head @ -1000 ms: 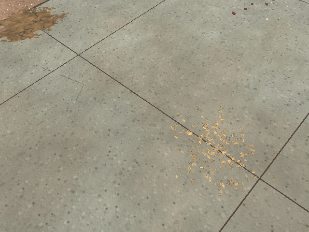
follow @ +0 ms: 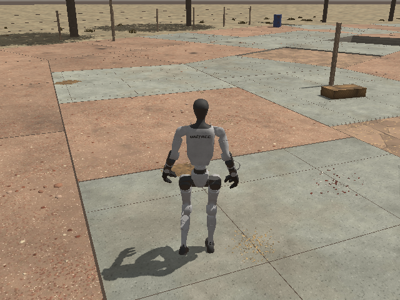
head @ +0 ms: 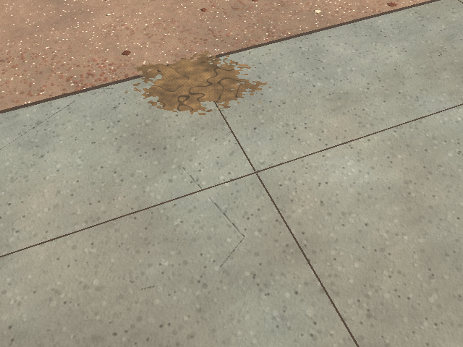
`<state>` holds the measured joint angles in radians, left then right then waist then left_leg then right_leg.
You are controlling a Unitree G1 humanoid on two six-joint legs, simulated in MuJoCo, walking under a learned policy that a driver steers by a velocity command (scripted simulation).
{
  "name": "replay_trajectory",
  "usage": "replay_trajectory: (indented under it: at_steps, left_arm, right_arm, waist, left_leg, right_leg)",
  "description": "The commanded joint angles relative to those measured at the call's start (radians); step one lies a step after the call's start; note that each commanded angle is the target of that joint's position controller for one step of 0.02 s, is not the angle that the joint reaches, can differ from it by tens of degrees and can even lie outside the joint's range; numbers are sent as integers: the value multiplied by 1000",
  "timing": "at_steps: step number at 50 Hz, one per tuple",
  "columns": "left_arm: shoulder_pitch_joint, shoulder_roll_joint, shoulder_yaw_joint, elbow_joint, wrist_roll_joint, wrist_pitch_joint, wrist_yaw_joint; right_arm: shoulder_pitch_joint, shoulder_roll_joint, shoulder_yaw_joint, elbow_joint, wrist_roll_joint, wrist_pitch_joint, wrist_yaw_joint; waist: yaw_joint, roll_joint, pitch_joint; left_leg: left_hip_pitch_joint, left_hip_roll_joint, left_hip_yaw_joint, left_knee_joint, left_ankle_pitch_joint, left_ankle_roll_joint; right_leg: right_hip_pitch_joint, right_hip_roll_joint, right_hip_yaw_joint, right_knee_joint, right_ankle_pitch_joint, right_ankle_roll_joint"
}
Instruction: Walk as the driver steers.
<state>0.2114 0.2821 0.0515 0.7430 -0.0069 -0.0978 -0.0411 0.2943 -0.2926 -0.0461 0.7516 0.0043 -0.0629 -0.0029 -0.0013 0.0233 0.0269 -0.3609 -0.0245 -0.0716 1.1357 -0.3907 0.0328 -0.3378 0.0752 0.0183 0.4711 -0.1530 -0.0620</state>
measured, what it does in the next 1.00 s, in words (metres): walks ahead, turning right: left foot, then right foot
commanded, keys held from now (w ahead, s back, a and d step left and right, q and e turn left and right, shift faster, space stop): w+e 0.66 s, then w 0.14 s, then w+q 0.20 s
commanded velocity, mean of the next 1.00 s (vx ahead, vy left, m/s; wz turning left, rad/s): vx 0.50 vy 0.00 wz -0.37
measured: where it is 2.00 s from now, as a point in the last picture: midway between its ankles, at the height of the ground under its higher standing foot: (306, 189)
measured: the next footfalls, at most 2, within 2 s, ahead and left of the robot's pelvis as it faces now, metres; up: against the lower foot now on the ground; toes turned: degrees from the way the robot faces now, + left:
left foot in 0.36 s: +0.36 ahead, +0.12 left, +0.00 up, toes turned -16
right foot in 0.84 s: +0.54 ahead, -0.24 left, +0.00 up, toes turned -28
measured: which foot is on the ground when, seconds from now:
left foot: up 0.00-0.34, down 0.36-0.86, up 0.88-1.00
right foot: down 0.00-0.36, up 0.38-0.82, down 0.84-1.00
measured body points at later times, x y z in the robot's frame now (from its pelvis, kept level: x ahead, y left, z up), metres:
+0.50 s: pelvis +0.27 +0.03 +0.01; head +0.29 +0.03 +0.45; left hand +0.42 +0.29 -0.11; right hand +0.35 -0.27 -0.08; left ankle +0.32 +0.13 -0.73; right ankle +0.17 -0.09 -0.65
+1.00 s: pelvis +0.50 -0.12 +0.00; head +0.52 -0.14 +0.45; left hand +0.75 +0.05 -0.09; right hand +0.43 -0.40 -0.13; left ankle +0.49 +0.06 -0.64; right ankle +0.50 -0.22 -0.73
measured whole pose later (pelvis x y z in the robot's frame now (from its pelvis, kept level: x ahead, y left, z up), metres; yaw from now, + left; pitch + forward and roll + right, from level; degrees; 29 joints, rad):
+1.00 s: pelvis +0.50 -0.12 +0.00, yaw -24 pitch +1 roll +0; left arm 0.18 0.26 0.04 0.67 0.01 -0.06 -0.03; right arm 0.30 -0.31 -0.05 0.86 0.04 -0.07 0.01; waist -0.02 0.02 0.05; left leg -0.42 0.08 -0.04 1.16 -0.38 0.01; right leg -0.32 0.02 -0.08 0.48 -0.18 -0.06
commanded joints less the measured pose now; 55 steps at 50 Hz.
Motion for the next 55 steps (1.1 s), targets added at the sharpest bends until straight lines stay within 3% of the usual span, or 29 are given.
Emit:
replay_trajectory:
  at_steps: [1,3,7,12,15,16,17,18,19,20,21,22,23,24,27,33,36,38,40,41,42,43,44,45,46,48,49,51,55]
  left_arm:
    - [45,113,24,-53,6,0,9]
    - [60,122,28,-47,-5,2,20]
    - [104,171,45,-27,-15,16,45]
    - [185,170,48,-2,-25,42,58]
    - [173,172,53,-7,-24,53,63]
    - [158,157,50,-12,-23,56,62]
    - [148,124,39,-22,-16,55,59]
    - [151,61,17,-44,3,50,56]
    - [283,12,-1,-77,-26,40,56]
    - [268,118,19,-51,-40,41,61]
    - [169,165,34,-59,-33,46,60]
    - [129,154,36,-63,-23,51,60]
    - [99,142,38,-75,-14,53,57]
    - [95,125,38,-82,-17,58,49]
    - [65,74,28,-109,-20,70,38]
    - [-75,50,10,-159,-15,58,9]
    - [-173,33,0,-196,-15,52,-4]
    - [-209,46,2,-218,-15,49,-11]
    - [-190,77,15,-226,-7,49,-13]
    - [-112,106,31,-209,-2,50,-10]
    - [37,150,57,-166,-2,52,0]
    - [209,224,82,-129,5,60,19]
    - [221,301,85,-124,10,58,25]
    - [242,209,63,-134,11,51,23]
    - [189,181,50,-117,12,43,22]
    - [72,120,34,-105,11,30,18]
    - [35,93,28,-106,18,20,17]
    - [7,81,31,-89,18,-3,14]
    - [13,97,42,-40,29,-19,30]
  right_arm:
    - [-60,-104,-31,-110,-19,-40,2]
    - [-63,-80,-25,-114,-22,-35,1]
    - [-203,-43,-7,-145,-17,-36,2]
    - [-327,-61,-11,-173,2,-53,18]
    - [-297,-97,-28,-170,8,-64,19]
    - [-234,-111,-38,-151,7,-67,16]
    - [-139,-140,-53,-134,-3,-70,7]
    - [18,-199,-69,-118,-14,-68,-2]
    - [78,-267,-85,-83,-19,-49,4]
    - [52,-175,-69,-89,-3,-45,9]
    - [14,-115,-52,-95,0,-43,8]
    - [-32,-95,-43,-95,-7,-41,9]
    - [-62,-73,-36,-86,-11,-39,10]
    - [-77,-64,-32,-79,-18,-41,9]
    - [-77,-83,-42,-54,-10,-52,9]
    - [-62,-145,-57,-11,-5,-44,2]
    - [10,-166,-59,29,10,-34,5]
    - [40,-183,-63,54,22,-23,8]
    - [45,-209,-67,68,29,-11,6]
    - [46,-218,-66,78,33,-4,3]
    - [48,-204,-55,85,33,1,0]
    - [55,-157,-31,67,10,-5,-1]
    - [179,-25,14,46,-1,-23,16]
    - [92,-142,-17,67,31,-39,21]
    - [-4,-172,-30,23,58,-43,23]
    - [-40,-142,-29,24,29,-37,12]
    - [2,-130,-31,40,27,-20,11]
    - [45,-83,-26,59,30,9,7]
    - [-34,-60,-26,32,23,26,3]
  waist:
    - [11,-94,-43]
    - [3,-115,-53]
    - [42,-103,-21]
    - [78,-110,-16]
    - [39,-139,-22]
    - [2,-140,-42]
    - [-48,-125,-109]
    - [-107,-1,-248]
    - [-44,311,-337]
    - [-60,208,-248]
    - [-80,114,-129]
    - [-61,56,-72]
    - [-45,59,-29]
    - [-26,82,-13]
    - [-15,82,0]
    - [-49,32,20]
    - [-80,17,44]
    - [-76,22,57]
    - [-37,49,27]
    - [21,59,-29]
    - [105,48,-113]
    - [173,-30,-244]
    - [82,-273,-405]
    - [155,-141,-434]
    - [140,-136,-255]
    - [62,-100,-107]
    - [24,-119,-89]
    - [-9,-106,-68]
    - [-8,-81,7]
  left_leg:
    - [-286,97,-31,-68,87,-19]
    - [-261,91,-6,-165,87,-48]
    - [-199,60,10,-437,293,-89]
    - [-89,9,-9,-618,420,-92]
    - [-2,10,-20,-677,343,-58]
    - [91,16,-9,-716,341,-34]
    - [255,64,-33,-724,321,2]
    - [500,243,-202,-709,253,66]
    - [729,446,-635,-795,52,224]
    - [664,445,-689,-837,-136,218]
    - [554,393,-528,-849,-87,177]
    - [451,346,-400,-867,48,154]
    - [379,311,-315,-889,150,147]
    - [323,284,-239,-913,215,136]
    - [268,272,-113,-969,338,155]
    - [287,253,95,-989,490,139]
    - [321,270,129,-986,498,132]
    - [384,297,133,-963,553,125]
    - [436,310,152,-870,813,110]
    - [428,299,167,-756,973,95]
    - [350,263,199,-579,1014,69]
    - [107,216,201,-286,705,33]
    - [-250,28,130,73,-168,-23]
    - [-310,35,-51,180,-218,-13]
    - [-385,76,-35,185,-142,-6]
    - [-335,147,-9,68,12,-17]
    - [-264,168,-21,49,65,-23]
    - [-211,173,-20,29,114,-39]
    - [-310,168,-53,-116,285,-60]
  right_leg:
    - [267,-254,411,-254,43,-184]
    - [230,-238,358,-266,128,-198]
    - [142,-199,282,-275,145,-174]
    - [142,-201,330,-214,78,-140]
    - [181,-220,402,-139,64,-113]
    - [167,-199,398,-87,81,-94]
    - [120,-151,361,37,100,-64]
    - [-6,-83,267,320,-65,-27]
    - [-325,25,144,600,-451,22]
    - [-444,-64,157,734,-420,36]
    - [-464,-94,146,766,-325,42]
    - [-432,-124,123,755,-253,53]
    - [-417,-146,119,718,-206,59]
    - [-381,-169,113,696,-176,61]
    - [-374,-190,83,638,-118,76]
    - [-343,-183,31,331,156,74]
    - [-299,-156,-2,205,168,45]
    - [-292,-137,-15,151,103,17]
    - [-207,-91,-54,111,9,-19]
    - [-68,-58,-76,77,-3,-43]
    - [170,-33,-87,24,64,-73]
    - [508,-192,96,76,141,-125]
    - [785,-481,601,-15,-15,-293]
    - [736,-486,669,-99,-74,-274]
    - [607,-447,482,-122,-8,-224]
    - [364,-363,277,-181,111,-173]
    - [283,-339,212,-226,128,-162]
    - [201,-335,143,-298,144,-170]
    - [196,-321,-4,-353,204,-149]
